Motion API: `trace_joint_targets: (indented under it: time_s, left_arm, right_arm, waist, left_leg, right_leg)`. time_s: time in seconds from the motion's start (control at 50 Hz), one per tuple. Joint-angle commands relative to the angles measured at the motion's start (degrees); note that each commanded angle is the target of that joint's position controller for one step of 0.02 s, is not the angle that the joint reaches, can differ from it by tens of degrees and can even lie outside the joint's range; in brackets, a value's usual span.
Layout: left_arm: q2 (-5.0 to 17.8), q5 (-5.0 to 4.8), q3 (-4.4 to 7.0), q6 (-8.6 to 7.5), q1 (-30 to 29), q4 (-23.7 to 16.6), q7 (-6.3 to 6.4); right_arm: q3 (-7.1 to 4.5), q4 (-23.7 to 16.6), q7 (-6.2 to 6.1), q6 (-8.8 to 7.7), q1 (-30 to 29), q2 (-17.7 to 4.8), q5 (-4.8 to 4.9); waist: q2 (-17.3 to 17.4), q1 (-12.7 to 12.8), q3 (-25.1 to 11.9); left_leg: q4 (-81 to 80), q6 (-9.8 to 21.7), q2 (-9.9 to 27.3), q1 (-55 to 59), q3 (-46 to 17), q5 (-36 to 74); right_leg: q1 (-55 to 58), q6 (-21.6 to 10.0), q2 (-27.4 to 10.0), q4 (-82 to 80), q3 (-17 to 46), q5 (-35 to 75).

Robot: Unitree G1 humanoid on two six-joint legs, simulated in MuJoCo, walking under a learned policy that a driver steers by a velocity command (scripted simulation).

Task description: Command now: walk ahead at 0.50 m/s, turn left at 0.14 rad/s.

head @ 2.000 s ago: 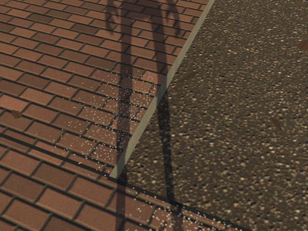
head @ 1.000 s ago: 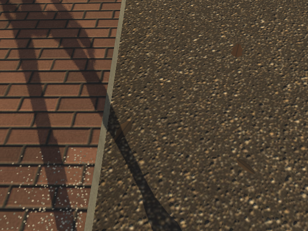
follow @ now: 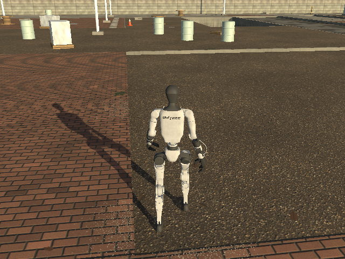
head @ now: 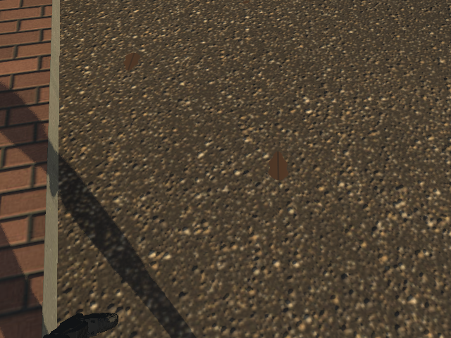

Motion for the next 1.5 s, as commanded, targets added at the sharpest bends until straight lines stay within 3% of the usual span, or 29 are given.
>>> trace_joint_targets:
  time_s: [0.02, 0.04, 0.06, 0.08, 0.1, 0.14, 0.18, 0.3, 0.46, 0.52, 0.56, 0.58, 0.6, 0.62, 0.64, 0.7, 0.76, 0.86, 0.94, 1.02, 1.04, 1.06, 1.08, 1.1, 1.14, 1.2, 1.42, 1.46, 1.5]
  left_arm:
    - [8.6, 0.08, 3.07, -1.76, 5.7, -2.1, -0.07]
    - [12.1, 0.74, 4.39, -1.92, 17.0, 0.5, 0.53]
    - [18.2, 1.47, 5.86, -1.38, 24.9, 1.9, 1.05]
    - [14.6, 0.94, 4.81, -0.9, 26.8, 2.7, 1.0]
    - [10.7, 0.6, 3.58, -0.9, 22.5, 2.4, 1.16]
    - [6.3, 0.7, 2.02, -1.29, 13.4, 1.6, 1.02]
    - [4.8, 1.28, 1.75, -2.03, 9.6, 2.2, 0.7]
    - [7.7, 1.93, 2.67, -2.44, 11.8, 5.2, 1.84]
    - [11.6, 0.57, 3.39, -0.11, 17.7, 7.3, 2.79]
    - [13.9, -0.03, 3.97, 1.36, 17.1, 6.9, 3.31]
    - [14.8, -0.19, 4.03, 2.16, 15.3, 6.2, 3.68]
    - [13.3, 0.63, 3.37, 1.7, 15.7, 5.1, 3.78]
    - [4.0, 2.36, 0.48, -0.09, 21.4, 2.2, 2.52]
    - [8.4, 0.05, 1.02, -2.72, 15.4, 1.3, 1.5]
    - [10.7, -1.91, 1.69, -4.01, 9.7, -0.6, 0.98]
    - [10.8, 0.79, 2.22, -3.54, 9.9, -0.1, 1.8]
    - [9.0, 1.74, 2.08, -1.44, 10.2, -0.9, 1.94]
    - [6.2, 1.56, 0.67, -1.18, -0.2, -4.4, 1.46]
    - [8.3, 0.55, 1.18, -1.82, -4.0, -6.7, 0.81]
    - [11.1, 0.48, 2.83, -2.97, 3.6, -5.5, 0.63]
    - [13.2, 1.37, 3.7, -3.34, 10.0, -4.5, 0.99]
    - [17.7, 2.49, 4.72, -3.3, 17.5, -3.9, 1.41]
    - [18.1, 1.65, 5.06, -2.44, 20.9, -2.1, 0.83]
    - [13.0, 1.04, 3.76, -2.2, 18.3, -3.3, 0.85]
    - [9.5, 1.51, 2.48, -1.28, 13.0, -3.8, 1.14]
    - [7.8, 1.68, 1.99, -1.44, 10.1, -2.7, 1.48]
    - [12.2, 0.84, 2.93, 0.84, 13.9, 0.1, 2.11]
    - [13.4, 0.2, 3.15, 2.41, 15.6, 1.2, 2.28]
    - [16.0, -0.2, 3.53, 3.33, 15.2, 0.9, 2.46]
  right_arm:
    - [-2.14, -1.9, -0.21, 0.15, -1.0, -10.3, 0.43]
    - [-1.41, -3.1, -0.12, -0.03, -2.5, -8.7, -0.14]
    - [0.48, -4.3, 0.15, -1.05, 3.1, -2.4, -0.95]
    - [0.47, -3.2, 0.48, -2.2, 4.7, -3.2, 0.33]
    - [-1.16, -4.4, 0.39, -2.44, -0.9, -8.8, 1.88]
    - [-1.5, -5.7, -0.31, -1.63, -6.8, -8.2, 0.91]
    - [-1.72, -5.3, -0.43, 0.08, -4.9, -5.7, 0.45]
    - [-1.71, -7.8, 0.35, 1.42, -9.4, -3.9, 0.05]
    - [0.04, -14.8, 3.49, 1.18, -24.7, -3.0, -0.35]
    - [-0.97, -16.5, 4.25, 1.58, -22.5, -5.5, -0.22]
    - [-3.57, -13.9, 3.8, 1.8, -9.2, -10.2, 0.16]
    - [-5.63, -11.9, 2.5, 2.39, -0.1, -15.3, 0.12]
    - [-6.26, -12.0, 2.22, 2.0, -1.8, -20.7, 0.56]
    - [-4.78, -13.5, 2.3, 1.39, 0.6, -16.1, -0.13]
    - [-3.92, -13.3, 2.28, 0.77, -1.5, -13.2, -0.63]
    - [-2.48, -15.9, 1.77, 0.12, -11.8, -8.8, -1.1]
    - [-2.68, -16.3, 0.88, -0.04, -11.9, -10.1, -0.87]
    - [-3.32, -15.5, -0.59, 0.55, -8.1, -11.9, -0.22]
    - [-3.42, -14.4, -0.73, 1.04, -4.6, -11.6, 0.22]
    - [-3.03, -15.4, -0.93, 1.46, -6.1, -9.9, -0.07]
    - [-1.96, -16.1, -0.69, 1.27, -6.2, -7.1, -0.49]
    - [-0.82, -17.2, -0.61, 0.9, -1.4, -3.5, -0.37]
    - [-0.52, -18.3, -0.7, 0.49, 2.5, -5.1, 0.87]
    - [-1.75, -17.2, -0.73, 0.72, -0.4, -10.5, 1.14]
    - [-2.21, -18.6, -0.57, 1.51, -8.3, -11.2, -0.27]
    - [-2.16, -18.7, -0.05, 2.6, -7.5, -8.2, 0.24]
    - [-0.01, -22.5, 1.71, 3.83, -18.8, -4.4, -0.54]
    - [0.39, -25.3, 2.24, 4.05, -21.7, -3.9, -0.64]
    - [-0.57, -25.5, 2.63, 4.3, -18.0, -5.6, -1.1]
  waist:
    - [7.4, 8.3, -2.1]
    - [5.5, 13.2, -10.2]
    - [-7.8, 12.8, -20.3]
    - [-13.7, 13.0, -25.5]
    - [-8.8, 12.7, -15.0]
    - [-3.7, 9.2, -4.5]
    - [-5.4, 5.8, -1.3]
    - [-1.8, 5.0, 1.5]
    - [0.3, 10.0, 5.9]
    - [-2.7, 6.9, 2.2]
    - [-2.9, -1.0, -5.2]
    - [2.7, -4.7, -10.7]
    - [16.9, 2.8, -15.3]
    - [10.2, -1.3, -21.2]
    - [8.0, -2.0, -13.4]
    - [1.5, 5.2, -4.3]
    - [2.1, 6.9, -2.5]
    - [5.2, 3.2, -0.3]
    - [7.1, 2.0, -0.3]
    - [9.6, 6.8, -2.4]
    - [7.5, 9.8, -7.5]
    - [-4.3, 10.0, -16.0]
    - [-19.4, 8.6, -19.4]
    - [-11.0, 9.8, -12.6]
    - [-2.8, 9.1, -3.3]
    - [-5.6, 6.2, -0.3]
    - [-2.3, 9.8, 2.8]
    - [-2.3, 9.4, 3.8]
    - [-5.4, 6.4, -2.5]
  left_leg:
    - [10.2, 7.2, 12.9, -4.0, -6.8, 40.5]
    - [23.6, 5.2, 9.9, -13.2, -4.8, 35.4]
    - [46.3, 1.1, 1.6, -35.8, -0.3, 9.4]
    - [56.2, 0.8, -0.4, -43.4, -7.4, -14.3]
    - [60.1, 1.4, 3.1, -47.9, -8.1, -10.7]
    - [55.9, 1.7, 7.5, -45.0, -5.9, -0.8]
    - [52.1, 1.7, 9.6, -38.9, -6.4, 3.6]
    - [41.1, 0.4, 9.0, -43.3, -6.7, 17.8]
    - [22.6, 2.5, 6.6, -44.3, 1.8, 20.4]
    - [21.4, 5.5, 2.0, -36.8, 6.3, 11.5]
    - [17.7, 8.9, -2.6, -18.1, 7.5, 11.6]
    - [15.8, 12.2, 2.6, -0.3, -3.0, 12.0]
    - [11.0, 23.3, 17.1, 18.9, -35.6, 3.7]
    - [3.1, 24.6, 20.1, 22.2, -46.9, -1.0]
    - [1.8, 21.5, 18.4, 17.3, -38.6, 3.7]
    - [0.2, 17.6, 12.8, -5.0, -23.5, 21.1]
    - [-2.0, 17.6, 11.0, -13.0, -18.9, 26.8]
    - [-1.3, 12.8, 5.5, -19.2, -12.6, 19.4]
    - [2.8, 11.2, 7.5, -15.6, -17.7, 13.3]
    - [12.1, 8.5, 7.4, -12.8, -22.5, 14.1]
    - [21.9, 6.5, 4.2, -16.1, -19.6, 14.3]
    - [40.6, 2.7, -2.3, -31.1, -12.4, 0.4]
    - [54.4, 1.1, -3.0, -45.2, -9.0, -15.5]
    - [60.6, 0.6, 0.6, -49.5, -10.5, -11.1]
    - [59.4, 0.3, 4.3, -47.5, -7.4, -3.1]
    - [54.4, -0.1, 7.4, -41.5, -6.1, 1.1]
    - [37.7, -0.3, 6.9, -43.1, 1.3, 10.5]
    - [34.3, 1.7, 6.0, -45.5, 1.9, 0.0]
    - [25.7, 3.4, 0.6, -33.0, 6.0, -2.4]
  right_leg:
    - [15.5, -3.1, 2.6, -3.4, -1.7, -2.9]
    - [33.2, -6.2, -2.9, -0.3, 3.4, -1.3]
    - [57.8, -13.5, -18.6, -0.1, 24.5, -3.7]
    - [58.4, -16.7, -23.2, -8.5, 40.3, -13.8]
    - [50.2, -13.4, -20.3, -10.5, 32.3, -18.1]
    - [32.9, -9.8, -16.0, -15.2, 19.3, -14.0]
    - [23.9, -8.3, -13.0, -19.2, 11.1, -9.0]
    - [23.9, -8.4, -11.7, -21.6, -2.3, 5.3]
    - [35.4, -6.3, -13.8, -18.5, -10.6, 12.4]
    - [39.4, -4.5, -14.5, -8.7, -12.9, 37.0]
    - [35.0, -2.4, -12.4, 10.0, -14.6, 43.3]
    - [21.4, 0.2, -9.8, 27.3, -14.7, 27.0]
    - [-5.3, 3.6, 2.8, 47.3, -9.0, -29.6]
    - [-12.1, 2.5, 3.7, 53.0, 3.8, -33.5]
    - [-16.5, 1.1, 0.9, 51.6, 4.4, -28.2]
    - [-6.4, 1.6, -4.5, 38.6, 4.4, -19.2]
    - [-3.1, 4.4, -4.6, 30.5, 3.0, -16.5]
    - [2.1, 6.2, -0.2, 8.3, 1.3, 3.6]
    - [4.6, 5.4, 1.5, 1.5, 3.3, 4.4]
    - [14.2, 1.6, 1.6, -2.7, 2.9, -3.5]
    - [25.2, -1.1, -2.6, -2.3, 5.8, -4.4]
    - [45.2, -7.5, -15.2, -3.1, 22.3, -8.7]
    - [52.0, -12.8, -23.0, -9.9, 44.7, -24.1]
    - [46.8, -11.1, -21.2, -11.8, 41.2, -32.3]
    - [32.7, -8.3, -16.4, -13.2, 25.0, -21.3]
    - [23.3, -7.9, -12.3, -17.2, 12.7, -10.0]
    - [31.7, -7.7, -14.1, -16.8, -5.4, 8.7]
    - [37.8, -6.7, -16.1, -13.2, -6.4, 21.9]
    - [40.3, -5.2, -15.0, -3.1, -9.5, 47.7]
Keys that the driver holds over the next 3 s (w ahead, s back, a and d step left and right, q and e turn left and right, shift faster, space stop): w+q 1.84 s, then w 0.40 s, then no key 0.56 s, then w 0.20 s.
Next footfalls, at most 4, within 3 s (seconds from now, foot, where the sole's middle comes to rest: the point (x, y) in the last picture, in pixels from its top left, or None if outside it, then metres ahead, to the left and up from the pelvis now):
0.04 right None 0.19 -0.13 -0.77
0.58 left None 0.45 0.15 -0.77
1.04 right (187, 242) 0.79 0.07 -0.77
1.42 left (88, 260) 0.76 0.39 -0.77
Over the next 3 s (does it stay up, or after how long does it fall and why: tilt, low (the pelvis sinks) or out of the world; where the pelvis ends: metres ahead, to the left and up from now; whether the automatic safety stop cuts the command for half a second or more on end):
stays up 1.09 0.70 0.14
